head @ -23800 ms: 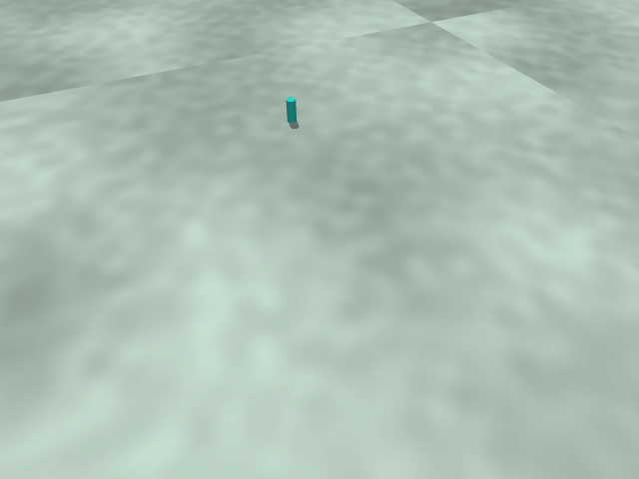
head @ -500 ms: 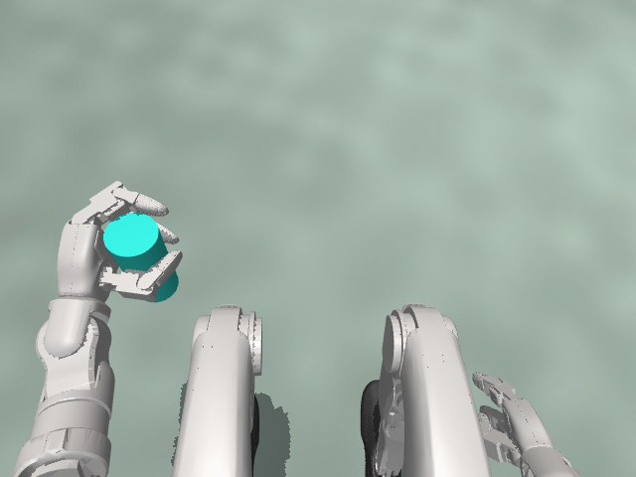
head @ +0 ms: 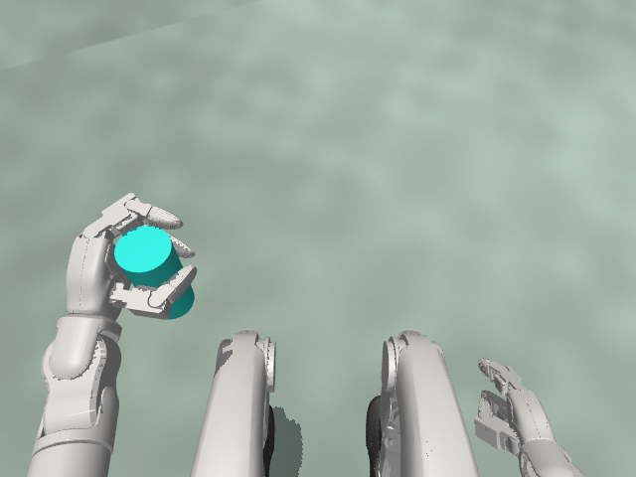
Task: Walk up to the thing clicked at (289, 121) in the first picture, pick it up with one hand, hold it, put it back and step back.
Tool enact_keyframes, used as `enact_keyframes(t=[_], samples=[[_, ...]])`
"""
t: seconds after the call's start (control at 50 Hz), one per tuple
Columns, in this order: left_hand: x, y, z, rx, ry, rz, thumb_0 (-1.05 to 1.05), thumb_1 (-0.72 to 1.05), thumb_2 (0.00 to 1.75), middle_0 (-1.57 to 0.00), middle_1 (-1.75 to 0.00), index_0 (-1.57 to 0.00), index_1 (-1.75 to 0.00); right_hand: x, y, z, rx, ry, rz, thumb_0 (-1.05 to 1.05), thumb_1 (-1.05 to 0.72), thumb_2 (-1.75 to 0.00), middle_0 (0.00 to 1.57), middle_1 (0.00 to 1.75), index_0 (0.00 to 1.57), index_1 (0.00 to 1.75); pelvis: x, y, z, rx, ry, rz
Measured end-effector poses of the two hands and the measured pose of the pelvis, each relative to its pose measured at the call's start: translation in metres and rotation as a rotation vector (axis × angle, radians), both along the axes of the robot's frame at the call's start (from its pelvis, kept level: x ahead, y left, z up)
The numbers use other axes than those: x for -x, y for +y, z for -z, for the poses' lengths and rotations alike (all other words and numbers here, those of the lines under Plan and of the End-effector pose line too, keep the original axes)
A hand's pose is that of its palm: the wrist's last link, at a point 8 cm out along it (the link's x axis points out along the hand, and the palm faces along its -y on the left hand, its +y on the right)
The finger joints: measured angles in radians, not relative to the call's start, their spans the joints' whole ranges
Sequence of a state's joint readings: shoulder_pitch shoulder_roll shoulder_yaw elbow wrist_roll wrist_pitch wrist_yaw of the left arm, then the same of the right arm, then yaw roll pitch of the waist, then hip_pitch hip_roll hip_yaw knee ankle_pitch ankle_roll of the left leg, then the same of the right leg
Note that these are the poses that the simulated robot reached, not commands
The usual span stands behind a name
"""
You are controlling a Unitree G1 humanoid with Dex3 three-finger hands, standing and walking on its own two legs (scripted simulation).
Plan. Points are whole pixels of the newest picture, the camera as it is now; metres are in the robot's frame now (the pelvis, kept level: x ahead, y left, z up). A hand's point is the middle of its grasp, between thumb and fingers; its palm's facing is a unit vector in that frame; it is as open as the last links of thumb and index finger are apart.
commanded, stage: lift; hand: left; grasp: from the side
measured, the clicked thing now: (159, 277) +0.35 +0.21 -0.02
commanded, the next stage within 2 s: hold in 1.30 s
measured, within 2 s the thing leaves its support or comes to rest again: neither
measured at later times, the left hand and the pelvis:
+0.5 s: hand (82, 168) +0.36 +0.19 +0.19, palm faces +0.01 -1.00 -0.03, open 8.1 cm; pelvis +0.04 +0.01 +0.15, yaw +1 degrees
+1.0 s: hand (25, 66) +0.38 +0.18 +0.27, palm faces +0.00 -1.00 -0.02, open 8.1 cm; pelvis +0.06 +0.01 +0.22, yaw +1 degrees
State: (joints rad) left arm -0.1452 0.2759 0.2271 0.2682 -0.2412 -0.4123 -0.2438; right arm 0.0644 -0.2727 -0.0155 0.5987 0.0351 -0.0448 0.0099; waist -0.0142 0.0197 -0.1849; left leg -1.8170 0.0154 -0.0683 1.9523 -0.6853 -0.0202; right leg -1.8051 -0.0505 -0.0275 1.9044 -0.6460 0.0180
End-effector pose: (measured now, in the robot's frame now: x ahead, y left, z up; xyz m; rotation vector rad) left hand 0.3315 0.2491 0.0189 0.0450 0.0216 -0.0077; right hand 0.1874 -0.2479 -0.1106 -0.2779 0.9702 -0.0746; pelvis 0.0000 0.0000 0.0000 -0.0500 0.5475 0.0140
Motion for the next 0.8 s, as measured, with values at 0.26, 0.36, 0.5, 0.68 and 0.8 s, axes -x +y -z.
enact_keyframes(t=[0.26,0.36,0.5,0.68,0.8], samples=[[0.002,-0.006,-0.105,-0.002,0.013,-0.023,0.06,-0.10,1.13,-0.92,-1.10,-0.77,-1.09,-0.013,0.009,-0.095,-0.010,-0.075,0.048,0.01,-0.88,-0.89,0.20,0.30,0.20,0.30,-0.019,0.003,-0.084,0.000,-0.080,-0.007],[-0.002,-0.005,-0.141,0.007,0.005,-0.034,0.06,-0.10,1.13,-0.92,-1.10,-0.77,-1.09,-0.014,0.012,-0.132,-0.009,-0.100,0.057,0.01,-0.87,-0.88,0.20,0.30,0.20,0.30,-0.027,0.004,-0.115,-0.001,-0.122,-0.009],[-0.010,-0.008,-0.176,0.015,0.009,-0.014,0.06,-0.10,1.13,-0.92,-1.10,-0.77,-1.09,-0.012,0.011,-0.172,0.001,-0.117,0.071,0.01,-0.87,-0.88,0.20,0.30,0.20,0.30,-0.038,0.006,-0.149,-0.001,-0.179,-0.013],[-0.015,-0.007,-0.210,0.023,0.004,-0.019,0.06,-0.11,1.13,-0.92,-1.10,-0.77,-1.09,-0.005,0.012,-0.203,0.005,-0.096,0.078,0.01,-0.87,-0.88,0.20,0.30,0.20,0.30,-0.047,0.008,-0.182,-0.007,-0.239,-0.010],[-0.019,-0.009,-0.228,0.022,0.000,-0.012,0.06,-0.11,1.13,-0.92,-1.10,-0.77,-1.09,-0.003,0.015,-0.216,-0.004,-0.083,0.078,0.01,-0.87,-0.89,0.20,0.30,0.20,0.30,-0.051,0.009,-0.197,-0.012,-0.270,-0.007]])
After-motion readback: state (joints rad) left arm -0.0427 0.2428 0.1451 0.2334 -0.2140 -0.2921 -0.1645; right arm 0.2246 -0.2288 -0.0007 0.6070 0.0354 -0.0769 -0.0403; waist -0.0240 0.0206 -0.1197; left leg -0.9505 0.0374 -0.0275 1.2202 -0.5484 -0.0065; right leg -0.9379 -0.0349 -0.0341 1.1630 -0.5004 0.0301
